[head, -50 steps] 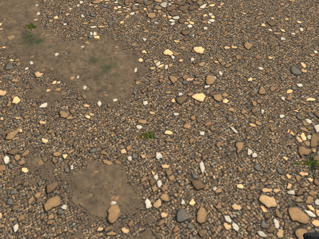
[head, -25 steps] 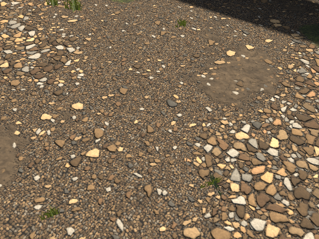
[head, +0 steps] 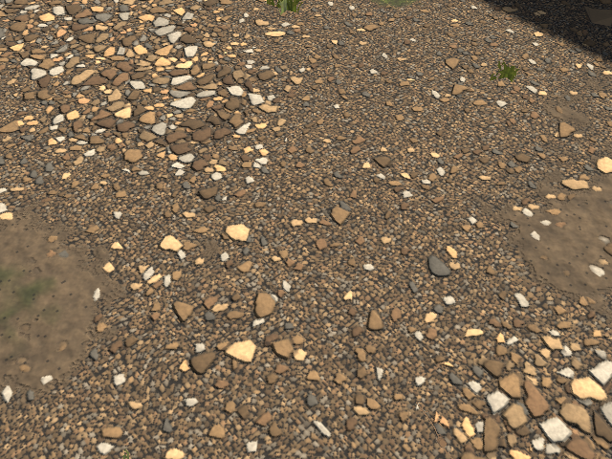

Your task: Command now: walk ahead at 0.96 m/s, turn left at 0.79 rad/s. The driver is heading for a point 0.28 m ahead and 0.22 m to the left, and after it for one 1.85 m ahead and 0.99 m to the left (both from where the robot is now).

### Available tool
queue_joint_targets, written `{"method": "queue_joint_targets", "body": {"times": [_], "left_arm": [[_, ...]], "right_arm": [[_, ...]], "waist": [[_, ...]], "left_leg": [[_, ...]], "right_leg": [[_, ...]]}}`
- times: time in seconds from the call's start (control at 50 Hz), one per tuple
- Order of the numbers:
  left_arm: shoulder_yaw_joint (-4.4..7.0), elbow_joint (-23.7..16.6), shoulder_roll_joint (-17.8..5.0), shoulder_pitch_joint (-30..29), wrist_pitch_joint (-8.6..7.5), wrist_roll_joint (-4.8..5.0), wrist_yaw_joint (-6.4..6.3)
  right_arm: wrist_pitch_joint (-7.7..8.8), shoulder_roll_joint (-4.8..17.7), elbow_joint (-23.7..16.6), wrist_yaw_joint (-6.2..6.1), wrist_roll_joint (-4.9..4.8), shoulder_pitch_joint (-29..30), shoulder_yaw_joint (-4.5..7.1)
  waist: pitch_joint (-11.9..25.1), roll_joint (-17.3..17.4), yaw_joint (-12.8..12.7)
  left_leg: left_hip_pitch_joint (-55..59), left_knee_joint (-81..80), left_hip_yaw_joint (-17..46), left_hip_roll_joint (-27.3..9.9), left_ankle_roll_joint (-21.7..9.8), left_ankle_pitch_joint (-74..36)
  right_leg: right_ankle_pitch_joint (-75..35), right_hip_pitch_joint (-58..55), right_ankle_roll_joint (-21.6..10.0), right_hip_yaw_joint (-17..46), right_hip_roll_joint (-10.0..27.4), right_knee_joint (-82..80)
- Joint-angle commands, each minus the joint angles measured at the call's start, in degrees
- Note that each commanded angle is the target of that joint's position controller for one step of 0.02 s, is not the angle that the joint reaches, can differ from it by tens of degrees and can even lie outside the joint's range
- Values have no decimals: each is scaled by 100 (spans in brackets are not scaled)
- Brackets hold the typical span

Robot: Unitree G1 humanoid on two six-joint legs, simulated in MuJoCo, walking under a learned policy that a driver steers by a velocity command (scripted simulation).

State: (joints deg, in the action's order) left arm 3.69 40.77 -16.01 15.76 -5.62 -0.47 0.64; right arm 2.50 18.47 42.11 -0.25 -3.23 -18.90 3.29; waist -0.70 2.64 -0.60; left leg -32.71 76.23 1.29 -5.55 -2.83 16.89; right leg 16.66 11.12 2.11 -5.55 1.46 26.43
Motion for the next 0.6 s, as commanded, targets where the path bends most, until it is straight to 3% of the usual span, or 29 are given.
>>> {"method": "queue_joint_targets", "body": {"times": [0.02,0.08,0.14,0.16,0.18,0.2,0.22,0.24,0.26,0.28,0.3,0.32,0.34,0.36,0.38,0.4,0.42,0.48,0.54,0.6], "left_arm": [[51,-85,-132,-264,-106,40,-13],[129,-62,-489,-586,-151,-6,-80],[229,54,-910,-288,-147,40,-118],[253,96,-1048,-166,-117,42,-115],[294,113,-1279,-90,-89,38,-113],[338,116,-1481,-27,-24,52,-117],[386,64,-1675,-83,88,101,-130],[421,-41,-1798,-204,172,152,-136],[375,-148,-1656,-336,146,208,-127],[90,-151,-601,21,40,64,-73],[-83,-585,-388,843,-173,112,-18],[-6,-673,-1131,144,-331,128,-17],[3,-838,-1149,-397,-365,218,-56],[-19,-787,-1009,-531,-324,129,-136],[-3,-732,-1026,-437,-245,51,-162],[32,-684,-1102,-380,-136,17,-152],[51,-676,-1105,-427,-42,-16,-160],[-76,-820,-631,-879,101,-133,-185],[-117,-870,-524,-1224,155,-62,-147],[-85,-1008,-574,-1709,165,1,-99]], "right_arm": [[-173,-336,-679,105,17,266,-90],[-190,-178,-908,184,111,596,-109],[-112,-3,-1053,348,153,1306,-116],[-77,49,-1097,402,151,1493,-103],[-54,140,-1161,433,132,1546,-65],[-59,343,-1164,437,80,1410,19],[-84,586,-1082,432,48,940,130],[-129,897,-858,416,70,-47,291],[-200,1333,-535,331,139,-1274,530],[-265,1478,-393,208,90,-1138,510],[-126,1998,-922,227,326,-518,525],[-32,1548,-1208,293,349,-391,479],[69,1435,-1185,296,307,-183,452],[150,1287,-1171,305,241,188,421],[193,1165,-1226,275,249,499,388],[187,1119,-1273,234,323,677,376],[162,1029,-1251,197,314,776,358],[9,996,-1095,-32,206,753,356],[-296,1003,-1055,-233,145,749,382],[-436,919,-1006,-302,142,651,367]], "waist": [[-534,-923,140],[-863,-693,359],[-1044,-102,109],[-1050,-35,60],[-905,-195,116],[-627,-428,268],[-319,-677,582],[231,-813,1069],[818,-519,1637],[502,1049,1030],[2007,2212,152],[2469,753,669],[1572,58,502],[868,-818,153],[658,-835,-72],[508,-732,-193],[387,-672,-242],[356,-564,-186],[784,-193,-7],[750,219,210]], "left_leg": [[-1408,43,471,-602,28,-185],[-1311,-870,309,-576,120,-1170],[-842,-2289,-279,-327,-106,-2039],[-641,-2690,-545,-135,-214,-2114],[-264,-2905,-792,92,-326,-2075],[68,-2919,-1041,383,-426,-1806],[552,-2964,-1230,702,-517,-1382],[1746,-3037,-1274,960,-651,-1155],[3704,-3592,-916,1055,-875,-1749],[4732,-3738,457,416,-1112,-2877],[6022,-4775,4078,-982,-2653,-2482],[5804,-5594,4705,-1079,-2345,-1402],[4885,-5841,4351,-945,-2095,-1285],[3891,-5815,3865,-690,-1830,-1676],[3170,-5723,3425,-577,-1802,-2522],[2568,-5774,2998,-426,-1734,-3242],[2177,-5795,2617,-275,-1677,-3728],[1509,-5540,1789,338,-1394,-4828],[1419,-5175,1614,785,-842,-4312],[1453,-5007,2080,829,-507,-2891]], "right_leg": [[-674,-366,-900,991,1525,-1708],[-1144,33,-862,48,1353,-2069],[-1648,-317,-704,-688,1173,-2269],[-2426,-581,-654,-861,1142,-2174],[-3830,-839,-627,-908,1217,-1901],[-5529,-1268,-599,-950,1259,-1421],[-7051,-1560,-555,-982,1264,-477],[-7808,-1361,-542,-906,1295,893],[-7104,-395,-376,-780,1099,2655],[416,1329,1,-505,71,4998],[2196,2929,146,718,-867,7083],[1572,3031,-75,1563,-524,6744],[1199,3069,-171,1494,-386,6146],[954,2905,-133,1441,-158,5626],[822,2564,-62,1498,-12,5281],[787,2182,-3,1514,89,5038],[775,2012,82,1483,129,4652],[185,1802,341,1133,-112,3250],[-1112,1330,429,984,-587,1872],[-1678,1056,380,1118,-805,861]]}}
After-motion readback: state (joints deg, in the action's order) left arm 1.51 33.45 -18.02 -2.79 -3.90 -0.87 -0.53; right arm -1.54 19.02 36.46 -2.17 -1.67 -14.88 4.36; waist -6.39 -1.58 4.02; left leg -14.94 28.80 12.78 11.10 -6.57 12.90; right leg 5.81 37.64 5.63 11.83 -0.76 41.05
